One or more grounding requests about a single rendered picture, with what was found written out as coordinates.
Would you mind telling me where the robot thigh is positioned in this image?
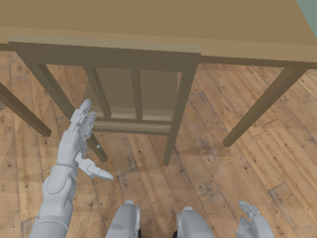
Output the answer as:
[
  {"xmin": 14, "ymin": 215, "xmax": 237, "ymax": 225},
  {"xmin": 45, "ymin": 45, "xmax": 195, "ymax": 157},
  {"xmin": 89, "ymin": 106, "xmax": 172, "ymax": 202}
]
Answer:
[
  {"xmin": 176, "ymin": 210, "xmax": 215, "ymax": 238},
  {"xmin": 105, "ymin": 203, "xmax": 141, "ymax": 238}
]

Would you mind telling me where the robot right hand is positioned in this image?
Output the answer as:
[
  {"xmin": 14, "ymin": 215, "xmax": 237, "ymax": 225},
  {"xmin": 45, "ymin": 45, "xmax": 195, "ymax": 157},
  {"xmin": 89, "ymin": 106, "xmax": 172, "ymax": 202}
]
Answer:
[{"xmin": 236, "ymin": 200, "xmax": 275, "ymax": 238}]

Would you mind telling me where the chair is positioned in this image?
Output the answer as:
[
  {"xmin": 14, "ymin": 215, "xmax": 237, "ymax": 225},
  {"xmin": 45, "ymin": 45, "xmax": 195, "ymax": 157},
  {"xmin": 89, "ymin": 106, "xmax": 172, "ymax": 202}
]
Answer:
[{"xmin": 7, "ymin": 34, "xmax": 202, "ymax": 166}]

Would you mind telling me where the table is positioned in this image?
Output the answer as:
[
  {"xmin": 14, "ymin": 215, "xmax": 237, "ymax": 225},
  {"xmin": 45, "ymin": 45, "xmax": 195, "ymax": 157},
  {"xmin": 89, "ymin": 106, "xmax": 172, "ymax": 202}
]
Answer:
[{"xmin": 0, "ymin": 0, "xmax": 317, "ymax": 147}]

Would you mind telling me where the robot left forearm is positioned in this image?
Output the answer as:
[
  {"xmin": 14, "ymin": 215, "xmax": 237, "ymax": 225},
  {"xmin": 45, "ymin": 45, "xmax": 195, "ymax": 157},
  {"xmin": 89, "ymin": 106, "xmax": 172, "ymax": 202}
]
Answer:
[{"xmin": 28, "ymin": 164, "xmax": 78, "ymax": 238}]

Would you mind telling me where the right robot thigh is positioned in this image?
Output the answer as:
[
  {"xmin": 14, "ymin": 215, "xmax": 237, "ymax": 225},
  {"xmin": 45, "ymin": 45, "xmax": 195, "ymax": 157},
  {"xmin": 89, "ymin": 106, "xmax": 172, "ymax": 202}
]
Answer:
[{"xmin": 176, "ymin": 210, "xmax": 215, "ymax": 238}]

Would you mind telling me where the left robot thigh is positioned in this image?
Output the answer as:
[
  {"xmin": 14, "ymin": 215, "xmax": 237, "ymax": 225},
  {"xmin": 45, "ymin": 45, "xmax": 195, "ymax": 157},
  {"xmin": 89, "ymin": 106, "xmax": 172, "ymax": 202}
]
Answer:
[{"xmin": 105, "ymin": 203, "xmax": 141, "ymax": 238}]

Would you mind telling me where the robot left hand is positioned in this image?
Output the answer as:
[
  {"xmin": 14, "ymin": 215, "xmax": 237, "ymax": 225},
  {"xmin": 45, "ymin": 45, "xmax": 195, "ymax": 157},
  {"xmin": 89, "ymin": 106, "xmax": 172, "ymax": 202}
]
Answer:
[{"xmin": 56, "ymin": 98, "xmax": 114, "ymax": 180}]

